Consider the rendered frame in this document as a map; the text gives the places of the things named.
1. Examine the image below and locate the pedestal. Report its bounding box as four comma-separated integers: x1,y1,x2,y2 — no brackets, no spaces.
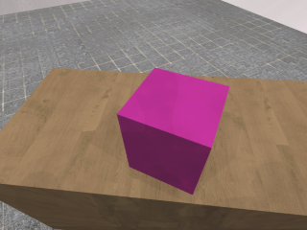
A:
0,68,307,230

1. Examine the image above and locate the carton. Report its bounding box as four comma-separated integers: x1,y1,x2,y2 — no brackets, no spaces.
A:
117,68,230,195

